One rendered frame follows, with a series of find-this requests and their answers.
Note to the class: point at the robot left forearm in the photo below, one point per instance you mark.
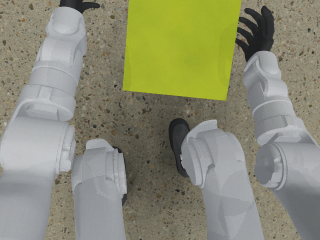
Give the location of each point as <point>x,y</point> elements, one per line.
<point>56,71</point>

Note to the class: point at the left robot hand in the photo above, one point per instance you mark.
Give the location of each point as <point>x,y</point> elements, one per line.
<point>79,5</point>

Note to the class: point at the robot right shin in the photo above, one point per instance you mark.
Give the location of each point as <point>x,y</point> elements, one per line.
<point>206,126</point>

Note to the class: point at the robot right forearm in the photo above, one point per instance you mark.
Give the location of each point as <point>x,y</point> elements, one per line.
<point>272,110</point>

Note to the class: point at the robot left shin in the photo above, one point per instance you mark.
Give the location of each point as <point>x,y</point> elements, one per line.
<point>76,170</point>

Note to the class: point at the carton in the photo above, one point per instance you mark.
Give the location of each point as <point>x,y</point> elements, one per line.
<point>180,47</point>

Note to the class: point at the robot shin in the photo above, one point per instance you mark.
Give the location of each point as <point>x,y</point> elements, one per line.
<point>206,126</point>
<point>76,170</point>

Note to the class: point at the right robot upper arm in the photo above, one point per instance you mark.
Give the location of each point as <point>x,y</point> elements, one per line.
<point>291,171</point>

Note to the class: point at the left robot upper arm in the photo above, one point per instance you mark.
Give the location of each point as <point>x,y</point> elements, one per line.
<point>35,151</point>

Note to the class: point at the right robot hand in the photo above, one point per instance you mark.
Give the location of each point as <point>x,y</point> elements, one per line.
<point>262,38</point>

